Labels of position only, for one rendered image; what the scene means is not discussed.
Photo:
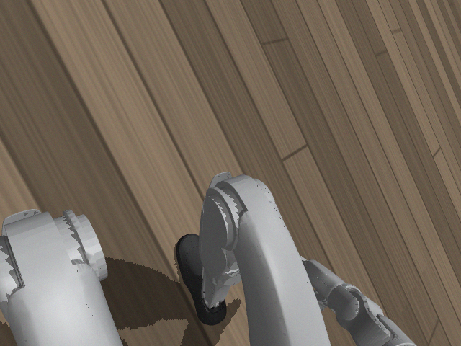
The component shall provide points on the right robot foot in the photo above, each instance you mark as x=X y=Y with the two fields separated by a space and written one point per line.
x=190 y=265

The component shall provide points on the right robot arm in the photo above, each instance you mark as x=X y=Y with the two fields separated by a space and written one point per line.
x=364 y=319

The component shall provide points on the right robot hand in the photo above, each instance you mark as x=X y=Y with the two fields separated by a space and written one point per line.
x=322 y=279

